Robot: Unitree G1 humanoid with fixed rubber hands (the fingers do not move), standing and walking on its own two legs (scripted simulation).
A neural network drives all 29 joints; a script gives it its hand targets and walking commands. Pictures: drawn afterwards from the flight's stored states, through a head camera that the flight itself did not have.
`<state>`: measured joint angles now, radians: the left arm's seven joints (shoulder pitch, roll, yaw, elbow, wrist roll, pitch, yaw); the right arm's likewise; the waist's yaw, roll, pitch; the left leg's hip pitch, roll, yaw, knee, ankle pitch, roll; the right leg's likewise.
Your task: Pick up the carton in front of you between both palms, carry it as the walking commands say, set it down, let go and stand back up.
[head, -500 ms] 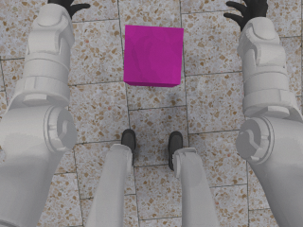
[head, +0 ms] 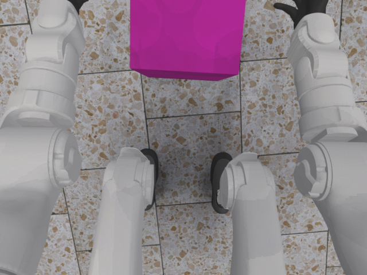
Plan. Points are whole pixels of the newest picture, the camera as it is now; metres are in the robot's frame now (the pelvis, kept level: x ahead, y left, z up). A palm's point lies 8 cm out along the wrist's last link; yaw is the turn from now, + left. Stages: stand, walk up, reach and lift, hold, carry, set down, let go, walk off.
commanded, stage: reach and lift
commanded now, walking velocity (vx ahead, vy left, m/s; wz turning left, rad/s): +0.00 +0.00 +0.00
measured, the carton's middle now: (185, 33) +0.56 +0.02 -0.34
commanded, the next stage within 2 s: none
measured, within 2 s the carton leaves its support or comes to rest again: leaves its support in 1.26 s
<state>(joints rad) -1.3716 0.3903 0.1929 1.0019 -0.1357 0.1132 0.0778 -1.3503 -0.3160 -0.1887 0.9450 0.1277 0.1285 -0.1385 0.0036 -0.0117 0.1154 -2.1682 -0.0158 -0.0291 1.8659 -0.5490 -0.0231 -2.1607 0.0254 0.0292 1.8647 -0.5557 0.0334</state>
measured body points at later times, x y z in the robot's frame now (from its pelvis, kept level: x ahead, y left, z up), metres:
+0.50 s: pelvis -0.01 +0.00 -0.09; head +0.38 +0.01 +0.12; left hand +0.57 +0.19 -0.28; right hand +0.57 -0.17 -0.28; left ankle +0.09 +0.12 -0.43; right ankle +0.09 -0.13 -0.43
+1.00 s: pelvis -0.02 +0.00 -0.09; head +0.37 +0.01 +0.12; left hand +0.57 +0.17 -0.27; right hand +0.57 -0.14 -0.27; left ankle +0.09 +0.12 -0.43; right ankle +0.09 -0.13 -0.43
